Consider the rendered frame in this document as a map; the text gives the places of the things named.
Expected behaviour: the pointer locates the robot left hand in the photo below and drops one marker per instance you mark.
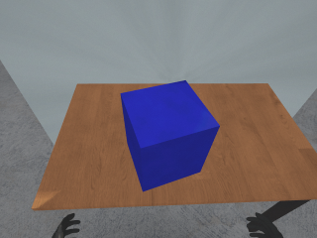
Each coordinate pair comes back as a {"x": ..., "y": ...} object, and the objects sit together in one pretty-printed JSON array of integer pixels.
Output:
[{"x": 61, "y": 231}]

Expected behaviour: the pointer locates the carton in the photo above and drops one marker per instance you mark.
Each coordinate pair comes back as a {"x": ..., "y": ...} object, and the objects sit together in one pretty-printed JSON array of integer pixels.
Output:
[{"x": 169, "y": 132}]

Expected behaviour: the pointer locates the robot right hand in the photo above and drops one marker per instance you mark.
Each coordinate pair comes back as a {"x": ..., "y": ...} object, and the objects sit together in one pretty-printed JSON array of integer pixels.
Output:
[{"x": 267, "y": 227}]

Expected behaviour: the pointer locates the table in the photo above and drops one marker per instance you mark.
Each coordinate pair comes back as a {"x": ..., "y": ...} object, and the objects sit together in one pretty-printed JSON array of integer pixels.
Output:
[{"x": 259, "y": 154}]

